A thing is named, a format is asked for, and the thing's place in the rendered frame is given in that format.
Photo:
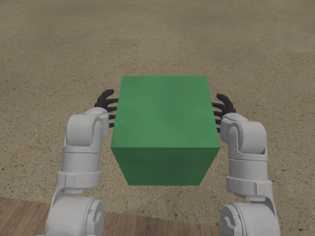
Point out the robot right forearm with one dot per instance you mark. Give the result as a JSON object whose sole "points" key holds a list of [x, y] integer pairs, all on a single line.
{"points": [[247, 152]]}

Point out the left robot hand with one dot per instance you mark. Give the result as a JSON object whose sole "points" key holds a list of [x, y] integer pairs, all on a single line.
{"points": [[102, 102]]}

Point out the right robot upper arm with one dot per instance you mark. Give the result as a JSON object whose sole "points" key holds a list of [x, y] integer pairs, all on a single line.
{"points": [[248, 219]]}

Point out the robot left forearm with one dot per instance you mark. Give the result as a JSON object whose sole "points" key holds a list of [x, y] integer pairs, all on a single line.
{"points": [[82, 148]]}

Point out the carton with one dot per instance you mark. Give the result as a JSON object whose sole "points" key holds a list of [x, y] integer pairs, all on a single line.
{"points": [[165, 131]]}

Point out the right robot hand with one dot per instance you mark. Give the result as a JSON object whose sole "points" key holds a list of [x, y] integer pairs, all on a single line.
{"points": [[225, 108]]}

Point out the left robot upper arm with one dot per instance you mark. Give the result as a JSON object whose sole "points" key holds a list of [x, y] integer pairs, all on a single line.
{"points": [[75, 216]]}

